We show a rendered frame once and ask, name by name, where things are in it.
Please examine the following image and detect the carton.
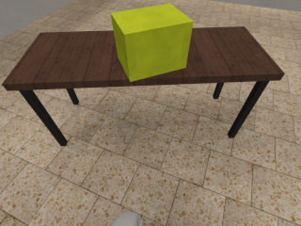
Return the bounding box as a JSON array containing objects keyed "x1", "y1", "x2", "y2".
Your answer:
[{"x1": 110, "y1": 3, "x2": 194, "y2": 82}]

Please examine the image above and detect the left robot thigh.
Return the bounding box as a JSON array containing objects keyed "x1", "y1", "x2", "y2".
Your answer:
[{"x1": 110, "y1": 211, "x2": 143, "y2": 226}]

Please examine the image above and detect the table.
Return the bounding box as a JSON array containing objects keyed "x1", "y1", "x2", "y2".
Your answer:
[{"x1": 2, "y1": 26, "x2": 285, "y2": 146}]

